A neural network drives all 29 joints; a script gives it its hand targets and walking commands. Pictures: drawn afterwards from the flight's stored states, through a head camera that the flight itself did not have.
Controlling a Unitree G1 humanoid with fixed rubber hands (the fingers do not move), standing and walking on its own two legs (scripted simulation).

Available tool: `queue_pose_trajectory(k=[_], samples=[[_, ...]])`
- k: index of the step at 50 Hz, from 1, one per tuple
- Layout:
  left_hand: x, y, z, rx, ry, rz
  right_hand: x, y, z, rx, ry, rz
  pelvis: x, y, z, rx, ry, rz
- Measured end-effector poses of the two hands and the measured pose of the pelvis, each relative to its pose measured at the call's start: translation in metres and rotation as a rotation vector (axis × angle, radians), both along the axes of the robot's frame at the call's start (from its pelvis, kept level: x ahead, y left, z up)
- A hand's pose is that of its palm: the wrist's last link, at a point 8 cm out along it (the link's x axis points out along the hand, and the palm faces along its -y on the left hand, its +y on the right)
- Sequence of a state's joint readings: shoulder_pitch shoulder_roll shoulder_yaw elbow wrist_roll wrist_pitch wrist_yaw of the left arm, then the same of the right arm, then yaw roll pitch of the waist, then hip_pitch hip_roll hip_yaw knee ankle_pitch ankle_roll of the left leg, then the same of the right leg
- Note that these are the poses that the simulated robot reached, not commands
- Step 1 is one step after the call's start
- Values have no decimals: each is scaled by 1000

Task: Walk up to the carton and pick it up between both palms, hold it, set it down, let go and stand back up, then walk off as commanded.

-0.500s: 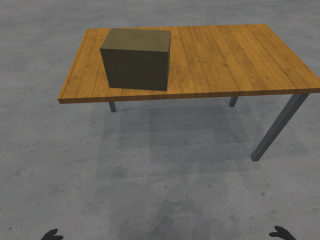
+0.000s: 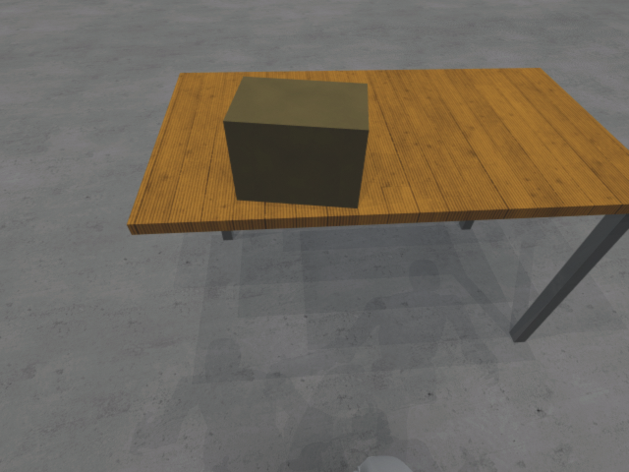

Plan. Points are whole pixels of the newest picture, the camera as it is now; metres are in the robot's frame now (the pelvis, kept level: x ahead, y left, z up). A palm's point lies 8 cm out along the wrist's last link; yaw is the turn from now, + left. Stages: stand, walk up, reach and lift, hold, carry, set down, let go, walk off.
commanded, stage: walk up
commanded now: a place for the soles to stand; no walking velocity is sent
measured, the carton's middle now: (300, 142) +0.71 +0.01 +0.03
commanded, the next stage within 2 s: none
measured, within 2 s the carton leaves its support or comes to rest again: neither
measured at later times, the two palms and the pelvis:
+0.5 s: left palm (53, 415) +0.23 +0.36 -0.07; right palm (526, 369) +0.28 -0.32 -0.09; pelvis +0.17 +0.01 +0.00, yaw +0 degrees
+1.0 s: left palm (126, 311) +0.41 +0.32 -0.10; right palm (508, 344) +0.33 -0.33 -0.12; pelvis +0.27 +0.01 -0.02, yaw -2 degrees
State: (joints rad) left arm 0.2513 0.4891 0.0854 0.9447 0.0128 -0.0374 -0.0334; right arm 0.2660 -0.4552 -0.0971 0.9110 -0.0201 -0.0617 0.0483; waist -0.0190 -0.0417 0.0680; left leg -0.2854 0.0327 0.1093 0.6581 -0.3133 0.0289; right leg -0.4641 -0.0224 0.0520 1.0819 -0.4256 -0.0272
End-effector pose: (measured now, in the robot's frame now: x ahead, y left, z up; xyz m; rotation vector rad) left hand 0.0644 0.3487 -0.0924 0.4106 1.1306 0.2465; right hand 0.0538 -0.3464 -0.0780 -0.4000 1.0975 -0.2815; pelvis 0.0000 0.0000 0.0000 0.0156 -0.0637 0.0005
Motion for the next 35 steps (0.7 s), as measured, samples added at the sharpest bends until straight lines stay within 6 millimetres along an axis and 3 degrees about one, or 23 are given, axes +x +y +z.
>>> queue_pose_trajectory(k=[7,10,13,16,21,26,30,35], samples=[[93,-23,11,-47,-68,-109,-3,4,-3,26,69,-47,47,0,6,1,14,-20],[133,-31,16,-33,-98,-140,10,-3,-13,38,84,-61,71,-5,1,2,24,-28],[164,-36,19,-6,-152,-144,37,-7,-24,50,95,-47,93,-12,-6,-33,18,-19],[174,-32,25,10,-176,-105,82,-1,-25,61,72,-8,112,-13,-3,-26,17,-14],[168,-14,30,36,-123,-49,167,13,-16,68,-17,89,144,-5,2,-30,21,-3],[173,13,15,34,-57,-23,234,29,-8,39,-84,145,180,13,-6,-25,27,-2],[202,20,-7,20,-21,-31,255,32,-8,-7,-127,105,207,26,-17,1,21,-22],[264,5,-9,-16,-59,-93,249,31,-1,-26,-75,45,231,24,-10,-6,23,-38]])
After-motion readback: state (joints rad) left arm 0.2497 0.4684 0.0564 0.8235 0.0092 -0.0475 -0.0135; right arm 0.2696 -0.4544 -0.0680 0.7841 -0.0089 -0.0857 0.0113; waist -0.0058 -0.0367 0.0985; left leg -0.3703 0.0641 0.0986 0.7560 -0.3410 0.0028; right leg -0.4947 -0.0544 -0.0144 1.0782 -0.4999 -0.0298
